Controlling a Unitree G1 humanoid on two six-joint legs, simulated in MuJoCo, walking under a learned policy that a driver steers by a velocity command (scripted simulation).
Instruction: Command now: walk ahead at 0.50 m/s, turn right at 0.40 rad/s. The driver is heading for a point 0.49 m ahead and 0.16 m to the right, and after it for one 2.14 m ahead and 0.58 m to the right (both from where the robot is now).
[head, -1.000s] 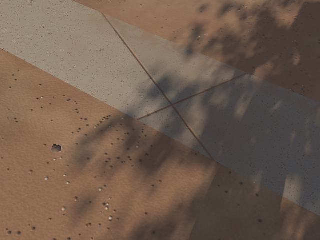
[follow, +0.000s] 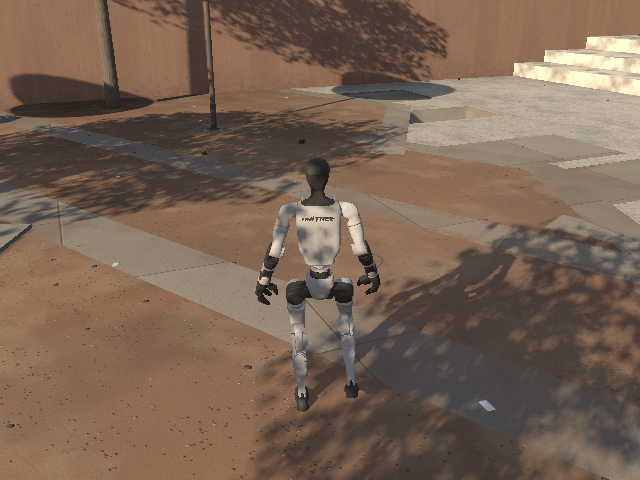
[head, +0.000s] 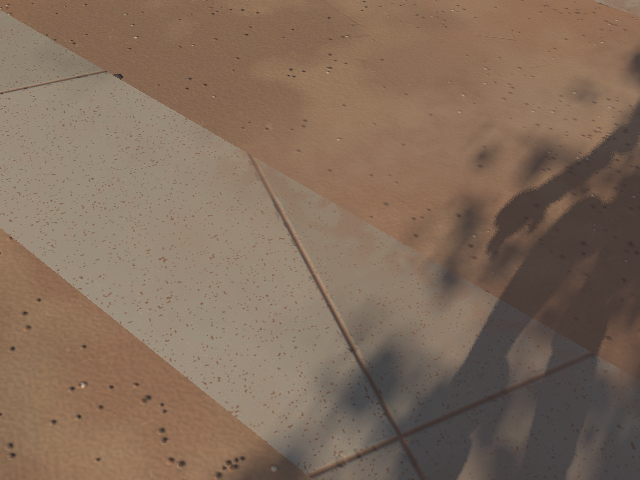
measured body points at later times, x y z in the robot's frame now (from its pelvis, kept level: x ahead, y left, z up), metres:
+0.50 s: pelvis +0.27 -0.08 -0.01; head +0.30 -0.10 +0.44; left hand +0.46 +0.16 -0.11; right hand +0.32 -0.38 -0.12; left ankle +0.26 +0.10 -0.65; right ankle +0.29 -0.15 -0.74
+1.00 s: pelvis +0.55 -0.11 +0.00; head +0.57 -0.11 +0.45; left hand +0.79 +0.06 -0.12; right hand +0.49 -0.40 -0.11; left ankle +0.62 -0.04 -0.74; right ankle +0.45 -0.22 -0.66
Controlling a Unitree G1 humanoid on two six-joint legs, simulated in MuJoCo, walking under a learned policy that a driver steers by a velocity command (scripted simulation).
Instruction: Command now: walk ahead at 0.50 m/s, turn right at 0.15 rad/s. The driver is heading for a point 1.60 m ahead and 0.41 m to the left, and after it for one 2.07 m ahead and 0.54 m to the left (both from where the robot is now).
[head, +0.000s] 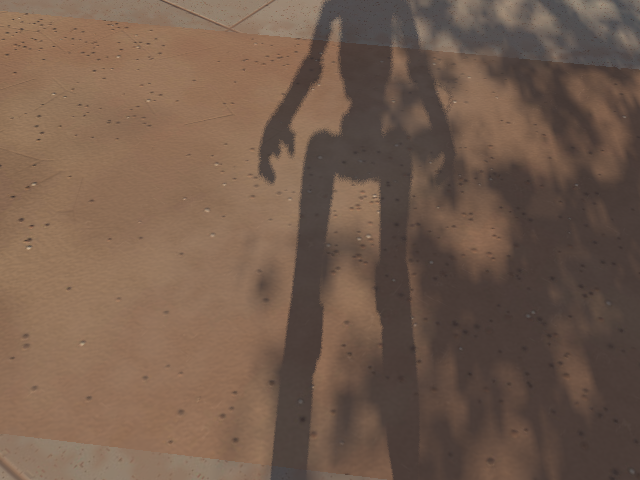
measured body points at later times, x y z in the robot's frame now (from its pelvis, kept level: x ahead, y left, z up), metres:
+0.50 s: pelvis +0.26 -0.04 +0.00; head +0.28 -0.05 +0.45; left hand +0.31 +0.25 -0.10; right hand +0.41 -0.30 -0.11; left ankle +0.24 +0.11 -0.66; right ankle +0.28 -0.15 -0.74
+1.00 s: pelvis +0.49 +0.10 +0.00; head +0.52 +0.13 +0.45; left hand +0.50 +0.42 -0.10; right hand +0.71 -0.10 -0.10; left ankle +0.48 +0.17 -0.74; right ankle +0.60 -0.05 -0.66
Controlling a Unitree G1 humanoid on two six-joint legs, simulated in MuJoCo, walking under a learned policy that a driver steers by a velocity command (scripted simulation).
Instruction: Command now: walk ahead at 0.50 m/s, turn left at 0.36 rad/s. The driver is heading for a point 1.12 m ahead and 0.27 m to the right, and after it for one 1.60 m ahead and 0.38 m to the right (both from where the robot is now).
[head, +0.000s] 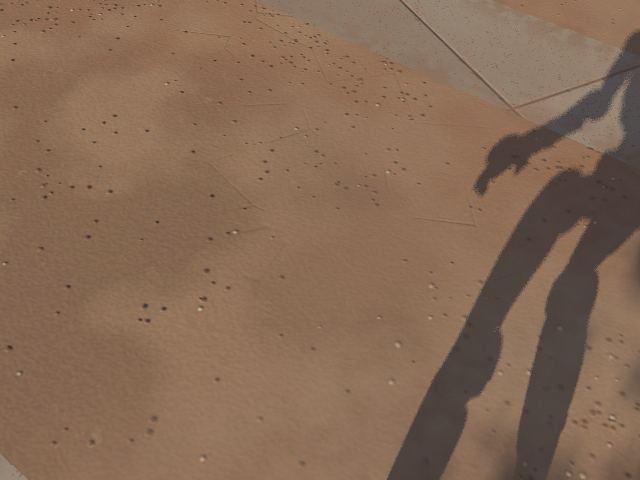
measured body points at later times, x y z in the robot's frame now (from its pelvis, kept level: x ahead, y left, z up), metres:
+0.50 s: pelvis +0.30 -0.08 +0.00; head +0.33 -0.09 +0.45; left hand +0.44 +0.18 -0.11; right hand +0.38 -0.37 -0.11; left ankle +0.27 +0.08 -0.66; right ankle +0.33 -0.15 -0.74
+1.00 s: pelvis +0.59 -0.09 +0.00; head +0.61 -0.08 +0.45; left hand +0.81 +0.12 -0.11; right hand +0.57 -0.38 -0.10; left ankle +0.64 +0.00 -0.74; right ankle +0.50 -0.20 -0.66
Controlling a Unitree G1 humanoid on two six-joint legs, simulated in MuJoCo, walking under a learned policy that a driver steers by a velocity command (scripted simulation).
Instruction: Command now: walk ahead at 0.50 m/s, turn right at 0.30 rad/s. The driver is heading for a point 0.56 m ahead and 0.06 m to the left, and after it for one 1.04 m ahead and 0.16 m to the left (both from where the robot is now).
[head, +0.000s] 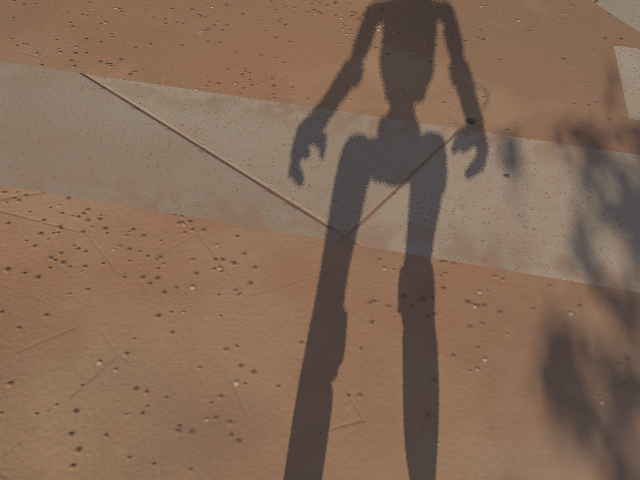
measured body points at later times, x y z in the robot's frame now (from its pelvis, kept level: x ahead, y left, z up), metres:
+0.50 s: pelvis +0.27 -0.07 +0.00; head +0.29 -0.08 +0.45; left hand +0.37 +0.21 -0.10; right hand +0.36 -0.35 -0.12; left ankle +0.27 +0.10 -0.66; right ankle +0.28 -0.15 -0.74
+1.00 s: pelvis +0.49 +0.00 -0.01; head +0.54 +0.02 +0.43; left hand +0.55 +0.31 -0.12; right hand +0.72 -0.23 -0.11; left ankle +0.55 +0.08 -0.74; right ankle +0.50 -0.17 -0.66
